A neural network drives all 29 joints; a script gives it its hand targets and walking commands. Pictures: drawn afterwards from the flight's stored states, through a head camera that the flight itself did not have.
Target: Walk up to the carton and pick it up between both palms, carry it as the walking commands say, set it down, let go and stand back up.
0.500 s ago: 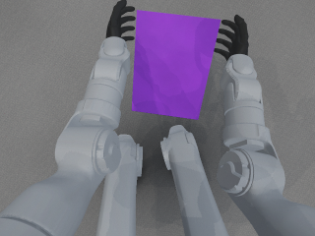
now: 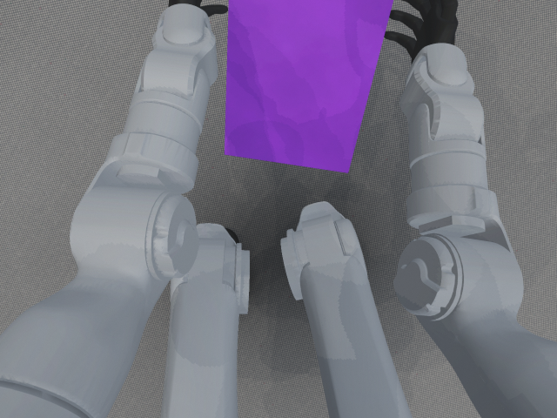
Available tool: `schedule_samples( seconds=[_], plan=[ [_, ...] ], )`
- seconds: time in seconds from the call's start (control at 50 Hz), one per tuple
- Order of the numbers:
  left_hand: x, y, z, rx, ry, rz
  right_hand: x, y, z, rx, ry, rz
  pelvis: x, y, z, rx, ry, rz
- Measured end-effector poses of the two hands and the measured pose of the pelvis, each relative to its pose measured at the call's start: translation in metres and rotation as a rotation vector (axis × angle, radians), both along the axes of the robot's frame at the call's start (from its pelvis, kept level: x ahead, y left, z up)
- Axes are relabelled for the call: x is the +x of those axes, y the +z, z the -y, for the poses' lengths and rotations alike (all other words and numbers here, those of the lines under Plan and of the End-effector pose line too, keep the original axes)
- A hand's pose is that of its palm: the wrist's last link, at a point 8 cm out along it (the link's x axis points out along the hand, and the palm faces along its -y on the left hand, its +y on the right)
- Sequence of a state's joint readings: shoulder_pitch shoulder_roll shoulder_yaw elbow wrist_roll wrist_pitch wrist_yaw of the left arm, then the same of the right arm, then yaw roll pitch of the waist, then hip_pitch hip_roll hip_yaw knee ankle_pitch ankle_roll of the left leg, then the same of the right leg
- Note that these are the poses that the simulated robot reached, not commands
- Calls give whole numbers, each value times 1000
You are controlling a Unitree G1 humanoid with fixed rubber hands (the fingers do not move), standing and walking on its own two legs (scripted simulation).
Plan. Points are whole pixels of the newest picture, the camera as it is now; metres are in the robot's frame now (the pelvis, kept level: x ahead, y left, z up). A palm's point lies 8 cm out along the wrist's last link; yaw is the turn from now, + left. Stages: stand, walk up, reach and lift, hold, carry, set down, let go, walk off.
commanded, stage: set down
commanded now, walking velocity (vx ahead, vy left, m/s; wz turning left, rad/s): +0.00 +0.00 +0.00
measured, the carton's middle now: (301, 62) +0.51 -0.10 -0.27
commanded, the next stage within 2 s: none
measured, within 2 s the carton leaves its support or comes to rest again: rests again in 1.58 s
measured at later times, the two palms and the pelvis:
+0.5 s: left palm out of the picture +0.58 +0.02 -0.18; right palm (426, 29) +0.51 -0.24 -0.17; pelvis +0.01 +0.00 -0.03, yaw -1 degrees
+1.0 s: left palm (196, 1) +0.58 +0.02 -0.20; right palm (417, 33) +0.51 -0.24 -0.19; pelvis +0.02 +0.00 -0.03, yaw -1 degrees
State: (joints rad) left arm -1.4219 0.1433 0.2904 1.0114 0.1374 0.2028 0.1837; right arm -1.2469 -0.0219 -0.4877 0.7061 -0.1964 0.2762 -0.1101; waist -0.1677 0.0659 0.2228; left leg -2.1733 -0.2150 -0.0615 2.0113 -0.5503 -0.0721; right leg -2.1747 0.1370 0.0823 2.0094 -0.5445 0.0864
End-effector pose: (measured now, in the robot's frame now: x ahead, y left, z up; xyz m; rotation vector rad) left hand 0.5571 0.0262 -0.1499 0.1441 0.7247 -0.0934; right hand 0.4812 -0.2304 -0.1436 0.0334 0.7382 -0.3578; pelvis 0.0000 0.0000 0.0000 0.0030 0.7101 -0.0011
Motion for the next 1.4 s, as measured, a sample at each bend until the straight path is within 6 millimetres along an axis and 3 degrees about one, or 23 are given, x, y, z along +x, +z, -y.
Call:
schedule_samples(
  seconds=[0.2,0.48,0.7,0.92,1.4],
  plan=[
    [11,-18,14,-38,-28,2,10,-21,10,2,-1,0,3,-17,1,-4,5,24],
    [21,-26,7,-59,-45,6,24,-27,10,4,28,-1,10,-25,-1,-20,6,15],
    [24,-35,12,-76,-60,6,22,-37,16,4,16,-9,16,-27,-7,-27,3,5],
    [27,-43,3,-70,-47,13,27,-46,11,20,38,-5,18,-30,-4,-23,1,14],
    [20,-67,1,-66,-64,-16,21,-70,9,41,54,-29,18,-42,-4,-26,4,66]
  ],
)
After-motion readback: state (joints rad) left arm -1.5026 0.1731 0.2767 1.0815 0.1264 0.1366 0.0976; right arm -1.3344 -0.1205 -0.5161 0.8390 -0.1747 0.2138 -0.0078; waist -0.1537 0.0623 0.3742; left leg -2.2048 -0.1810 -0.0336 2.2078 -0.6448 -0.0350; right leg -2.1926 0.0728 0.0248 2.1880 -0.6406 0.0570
